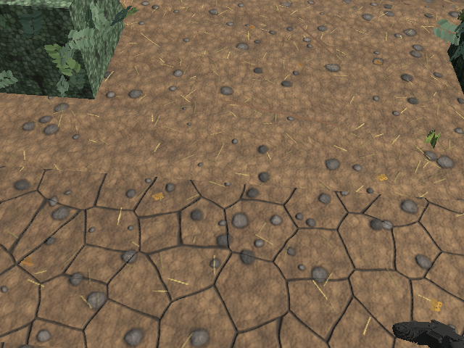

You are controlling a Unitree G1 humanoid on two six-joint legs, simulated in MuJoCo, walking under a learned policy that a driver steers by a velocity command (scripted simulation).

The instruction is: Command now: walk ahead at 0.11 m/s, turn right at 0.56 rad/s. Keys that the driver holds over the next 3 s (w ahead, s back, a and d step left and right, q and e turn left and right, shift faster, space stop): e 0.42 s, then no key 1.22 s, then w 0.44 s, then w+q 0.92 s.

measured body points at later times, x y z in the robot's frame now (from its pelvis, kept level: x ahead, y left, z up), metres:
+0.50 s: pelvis +0.04 -0.02 +0.01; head +0.08 -0.03 +0.46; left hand +0.25 +0.21 -0.10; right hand +0.10 -0.33 -0.09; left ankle +0.11 +0.12 -0.72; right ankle +0.03 -0.10 -0.74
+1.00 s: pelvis +0.08 -0.02 +0.00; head +0.11 -0.04 +0.45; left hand +0.31 +0.17 -0.10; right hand +0.11 -0.30 -0.12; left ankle +0.16 +0.10 -0.74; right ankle +0.03 -0.11 -0.74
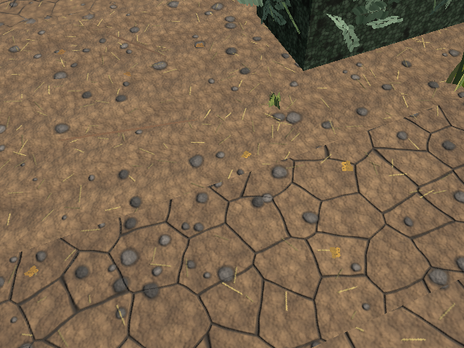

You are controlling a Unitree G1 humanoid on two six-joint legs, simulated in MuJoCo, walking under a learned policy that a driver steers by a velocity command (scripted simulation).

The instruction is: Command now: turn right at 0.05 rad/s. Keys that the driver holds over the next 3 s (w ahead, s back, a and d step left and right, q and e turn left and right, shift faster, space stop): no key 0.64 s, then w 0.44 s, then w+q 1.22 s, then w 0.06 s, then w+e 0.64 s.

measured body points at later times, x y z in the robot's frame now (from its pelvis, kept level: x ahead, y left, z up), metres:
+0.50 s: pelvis +0.02 +0.02 +0.00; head +0.05 +0.02 +0.45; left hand +0.11 +0.31 -0.11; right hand +0.20 -0.24 -0.10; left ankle +0.03 +0.14 -0.74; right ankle -0.02 -0.10 -0.74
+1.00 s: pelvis +0.10 +0.00 +0.00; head +0.11 +0.00 +0.45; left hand +0.14 +0.28 -0.12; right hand +0.17 -0.26 -0.14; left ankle +0.04 +0.13 -0.70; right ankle +0.03 -0.09 -0.74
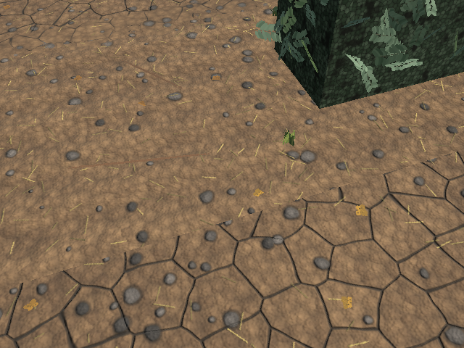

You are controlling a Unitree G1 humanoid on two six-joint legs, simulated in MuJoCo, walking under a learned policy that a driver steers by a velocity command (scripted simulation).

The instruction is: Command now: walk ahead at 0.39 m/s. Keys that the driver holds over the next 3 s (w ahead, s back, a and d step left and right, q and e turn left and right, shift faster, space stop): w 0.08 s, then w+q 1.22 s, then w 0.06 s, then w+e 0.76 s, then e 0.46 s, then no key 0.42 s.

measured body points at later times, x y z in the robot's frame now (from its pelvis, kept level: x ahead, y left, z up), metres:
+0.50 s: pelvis +0.24 +0.01 -0.07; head +0.25 +0.01 +0.38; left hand +0.41 +0.25 -0.16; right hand +0.21 -0.21 -0.21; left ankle +0.13 +0.10 -0.74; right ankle +0.42 -0.14 -0.73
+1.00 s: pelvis +0.54 +0.06 -0.18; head +0.54 +0.09 +0.27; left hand +0.40 +0.31 -0.33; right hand +0.85 -0.06 -0.25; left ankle +0.64 +0.25 -0.87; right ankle +0.49 -0.12 -0.91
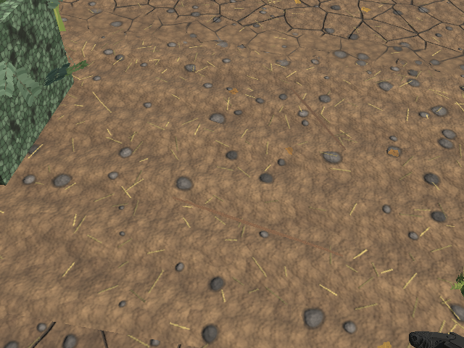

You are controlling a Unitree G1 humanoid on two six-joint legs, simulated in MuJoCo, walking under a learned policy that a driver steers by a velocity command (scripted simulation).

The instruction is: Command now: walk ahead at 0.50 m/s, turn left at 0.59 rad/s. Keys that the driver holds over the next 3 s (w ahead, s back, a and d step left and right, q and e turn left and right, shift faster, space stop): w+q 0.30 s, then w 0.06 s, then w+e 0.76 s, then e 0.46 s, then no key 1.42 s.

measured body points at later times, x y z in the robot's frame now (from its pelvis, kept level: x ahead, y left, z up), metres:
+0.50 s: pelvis +0.30 +0.06 +0.01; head +0.33 +0.09 +0.46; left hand +0.48 +0.34 -0.07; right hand +0.40 -0.20 -0.10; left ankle +0.18 +0.12 -0.73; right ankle +0.51 -0.02 -0.70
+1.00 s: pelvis +0.60 +0.11 +0.01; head +0.63 +0.11 +0.46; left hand +0.59 +0.40 -0.11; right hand +0.86 -0.10 -0.05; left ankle +0.75 +0.25 -0.71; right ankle +0.51 +0.01 -0.73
